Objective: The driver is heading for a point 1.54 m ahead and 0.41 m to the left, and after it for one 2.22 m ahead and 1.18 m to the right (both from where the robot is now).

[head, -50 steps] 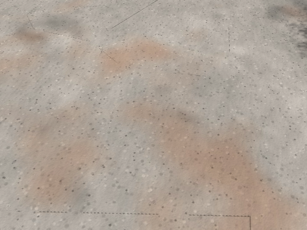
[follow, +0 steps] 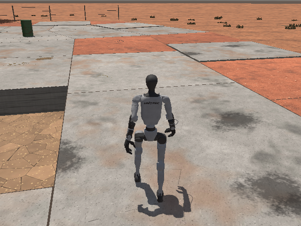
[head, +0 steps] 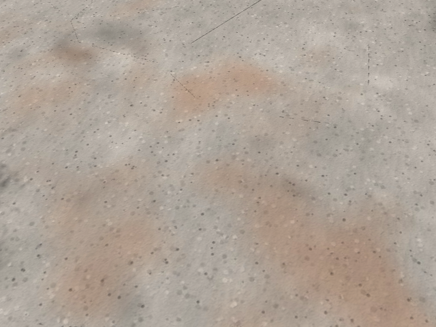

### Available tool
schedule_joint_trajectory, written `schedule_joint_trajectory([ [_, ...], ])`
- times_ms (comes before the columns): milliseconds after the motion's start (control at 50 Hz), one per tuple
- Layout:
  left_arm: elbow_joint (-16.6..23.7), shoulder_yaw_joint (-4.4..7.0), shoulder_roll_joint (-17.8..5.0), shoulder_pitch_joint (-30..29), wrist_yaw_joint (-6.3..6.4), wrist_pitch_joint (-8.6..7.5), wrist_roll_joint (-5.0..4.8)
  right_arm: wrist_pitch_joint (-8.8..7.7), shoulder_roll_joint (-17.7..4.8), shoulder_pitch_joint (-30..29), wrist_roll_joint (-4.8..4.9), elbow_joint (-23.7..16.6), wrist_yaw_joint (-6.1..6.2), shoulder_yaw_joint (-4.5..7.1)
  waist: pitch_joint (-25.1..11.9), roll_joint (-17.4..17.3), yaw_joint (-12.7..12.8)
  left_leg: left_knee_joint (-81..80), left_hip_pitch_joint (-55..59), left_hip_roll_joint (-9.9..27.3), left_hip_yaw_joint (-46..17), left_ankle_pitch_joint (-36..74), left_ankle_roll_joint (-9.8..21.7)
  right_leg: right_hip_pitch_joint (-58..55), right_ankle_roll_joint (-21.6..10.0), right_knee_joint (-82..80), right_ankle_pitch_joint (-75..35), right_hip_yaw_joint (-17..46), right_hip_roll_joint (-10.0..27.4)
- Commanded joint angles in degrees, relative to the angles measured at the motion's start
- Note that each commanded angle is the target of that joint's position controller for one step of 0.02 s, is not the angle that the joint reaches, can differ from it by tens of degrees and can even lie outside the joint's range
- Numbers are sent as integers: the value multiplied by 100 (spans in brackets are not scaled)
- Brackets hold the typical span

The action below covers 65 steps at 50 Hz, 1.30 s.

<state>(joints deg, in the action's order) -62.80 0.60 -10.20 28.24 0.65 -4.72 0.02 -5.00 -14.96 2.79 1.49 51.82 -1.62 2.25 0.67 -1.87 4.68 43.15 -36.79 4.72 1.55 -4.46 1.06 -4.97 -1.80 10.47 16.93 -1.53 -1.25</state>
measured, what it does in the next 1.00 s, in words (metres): walks ahead: left foot, then right foot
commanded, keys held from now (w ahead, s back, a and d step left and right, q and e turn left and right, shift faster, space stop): w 1.00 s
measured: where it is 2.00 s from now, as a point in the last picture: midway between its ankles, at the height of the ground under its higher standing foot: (237, 187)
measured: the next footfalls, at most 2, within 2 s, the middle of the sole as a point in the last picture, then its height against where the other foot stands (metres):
left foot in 0.14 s outside the picture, level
right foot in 0.72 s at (282, 294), level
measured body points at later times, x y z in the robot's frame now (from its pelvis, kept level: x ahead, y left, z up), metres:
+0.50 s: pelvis +0.28 +0.06 +0.01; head +0.30 +0.06 +0.46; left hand +0.45 +0.31 -0.11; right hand +0.27 -0.20 -0.14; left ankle +0.24 +0.13 -0.74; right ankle +0.46 -0.13 -0.67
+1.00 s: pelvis +0.57 -0.01 +0.01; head +0.59 -0.01 +0.46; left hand +0.59 +0.26 -0.13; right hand +0.72 -0.27 -0.11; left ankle +0.68 +0.17 -0.67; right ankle +0.56 -0.09 -0.74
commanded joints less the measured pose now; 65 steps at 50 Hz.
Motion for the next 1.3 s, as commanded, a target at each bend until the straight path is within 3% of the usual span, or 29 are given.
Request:
schedule_joint_trajectory([
  [20, 175, 218, -1122, 175, 76, -59, -75, -53, -153, -1025, 35, -646, -55, -51, 849, 804, -60, -837, 201, -209, 169, 479, 34, 789, -823, -657, -1823, 628, 1362],
  [100, 213, 320, -1251, -30, 75, 13, -84, -91, -547, -610, 26, -675, -106, 106, 386, 886, -549, -1173, 991, -429, 161, 210, 412, -7, -593, 245, -4005, 412, 1615],
  [140, 309, 311, -1212, -190, 66, 113, -1, -45, -931, 1035, 57, -190, -41, 355, -650, 887, -1357, -1115, 3127, -666, 286, 50, 692, 471, -338, 2242, -5151, 110, 1264],
  [160, 459, 214, -972, -101, 50, 119, 105, -2, -1334, 2018, -9, 16, 25, 464, -1407, 128, -1581, -1063, 4870, 487, -1137, -432, 1033, 1878, -187, 4143, -3196, -38, 894],
  [180, 446, -13, -21, 679, -28, -13, 4, -3, -1525, 2267, -101, 140, -46, 462, -2326, -1547, -1025, -2232, 6203, 1756, -4195, -2216, 1946, 3686, 92, 6096, 1280, 383, -257],
  [200, 482, 121, -626, 134, -58, -183, -165, -43, -985, 1919, -68, 103, -66, 313, -1716, -976, -1156, -2897, 5669, 1571, -4570, -2644, 1662, 4281, -69, 6818, 1451, 1034, -20],
  [220, 711, 222, -966, -464, -67, -277, -306, -94, -759, 1351, -55, 13, -61, 245, -806, -673, -1000, -2959, 4792, 1462, -3655, -2198, 1426, 4647, -189, 6915, 945, 844, 266],
  [240, 776, 234, -1009, -746, -15, -311, -275, -146, -643, 837, -84, -100, -79, 199, -449, -39, -785, -3071, 3866, 1289, -2900, -1311, 1320, 4338, -221, 6649, 342, 740, 596],
  [260, 782, 293, -991, -848, 34, -281, -185, -184, -505, 587, -152, -122, -108, 166, -240, 98, -595, -3180, 3168, 1076, -2289, -643, 1248, 4025, -212, 6348, 6, 679, 802],
  [300, 765, 307, -768, -612, 50, -129, -144, -213, -305, 536, -204, -31, -130, 107, -211, -158, -315, -3451, 2594, 782, -1661, -332, 1220, 3504, -203, 5946, -216, 705, 1008],
  [420, 1252, 362, -800, -1795, 60, -14, -22, -171, -668, 1270, -168, 242, 108, 156, 300, 21, -477, -3848, 2639, 703, -1058, 155, 1291, 4555, 136, 4252, -1413, 512, 1125],
  [500, 1493, 286, -655, -2648, -40, -89, -51, -114, -749, 1709, -104, 331, 187, 156, 351, -11, -759, -3828, 2870, 488, -589, 409, 1058, 4282, 163, 2787, -2415, 214, 833],
  [600, 1818, 217, -674, -3438, -219, -151, -119, 31, -784, 2273, -64, 562, 207, 185, 507, -23, -977, -3422, 3917, 831, -592, 711, 1038, 4496, 50, 2008, -2073, 160, 642],
  [660, 1872, 280, -900, -3229, -306, -198, -138, 123, -906, 2171, -60, 554, 235, 246, 279, -218, -694, -2859, 4376, 1024, -609, 1892, 894, 3978, -186, 1767, -1414, 74, 448],
  [700, 1483, 503, -1315, -1866, -273, -204, -128, 182, -873, 1932, -90, 459, 232, 224, -577, -301, 35, -1318, 4089, 668, -299, 3504, 670, 2022, -487, 1633, -1416, -192, 103],
  [720, 1225, 630, -1719, -725, -216, -191, -50, 171, -701, 1931, -170, 310, 231, 130, -1437, 71, 420, 343, 2897, 361, -88, 2319, 481, 138, -868, 1892, -1534, 748, 956],
  [740, 1050, 739, -2162, -179, -222, -147, -15, 37, 104, 2670, -165, 277, 144, -101, -2302, 1572, 82, 2533, 447, -747, -27, -1305, 49, -2034, -1855, 1408, -436, 3550, 2361],
  [760, 1071, 565, -1572, -254, -222, -136, -44, -119, -350, 2394, -31, 351, 127, -9, -2310, 1317, 242, 3305, -275, -706, -870, -2761, 143, -2047, -1790, 777, -31, 4327, 2386],
  [780, 1168, 476, -1317, -820, -201, -147, -63, -220, -776, 1800, 125, 146, 114, 111, -1349, 1106, 157, 3458, -688, -376, -837, -2400, 248, -1256, -1471, 683, -292, 3369, 2176],
  [820, 1319, 370, -992, -1612, -220, -167, -3, -229, -726, 1298, 45, 55, 185, 153, -468, 393, -198, 2813, -295, 124, -577, -1537, 220, 405, -1222, 345, -1372, 2079, 1730],
  [840, 1302, 329, -870, -1717, -236, -191, 47, -155, -641, 1401, -9, 68, 201, 181, -367, 500, -403, 2539, 87, 290, -613, -1312, 208, 871, -1135, 169, -1565, 1735, 1558],
  [900, 1152, 357, -983, -1580, -240, -225, 20, 38, -309, 1523, -47, 72, 214, 155, -160, 548, -600, 1994, 318, 397, -514, -1073, 88, 1449, -1221, -224, -1853, 1261, 1429],
  [1060, 868, 416, -1266, -908, -43, -142, -61, 16, -230, -133, -83, -437, 142, 117, 263, 498, -192, -611, 79, 162, -191, 1002, -91, 1263, -966, -501, -1744, 462, 1155],
  [1140, 652, 448, -1305, -543, -23, -50, -109, -23, -290, -682, -34, -665, 28, 95, 429, 521, -64, -1157, -91, 76, -239, 771, 39, 516, -922, -218, -1745, 512, 1478],
  [1220, 650, 515, -1452, -741, 19, 70, -120, -92, -589, -215, -28, -639, -56, 211, 87, 680, -499, -1448, 835, -211, -27, 10, 348, 75, -704, 638, -3249, 483, 1629],
  [1240, 678, 487, -1383, -838, 19, 106, -108, -91, -774, 556, -43, -395, -34, 333, -363, 626, -889, -1538, 1882, -409, 149, 32, 482, 253, -574, 1538, -4015, 269, 1370],
  [1260, 778, 410, -1219, -837, 34, 120, -32, -77, -1121, 1629, -72, -92, 6, 473, -1135, 325, -1264, -1319, 3470, -11, -301, 146, 741, 1033, -377, 2972, -3489, -47, 1045],
  [1280, 880, 225, -606, -185, -24, 11, 30, -31, -1716, 2305, -141, 64, 22, 616, -1914, -1060, -1054, -1662, 5668, 1354, -2905, -644, 1694, 3379, 74, 5246, -1170, -259, 114],
  [1300, 844, 221, -712, -317, -60, -155, -8, -14, -1356, 2332, -69, 70, -14, 490, -2197, -1312, -1088, -2617, 6003, 1648, -4497, -1317, 1926, 4353, 91, 6177, 1558, 480, -173],
])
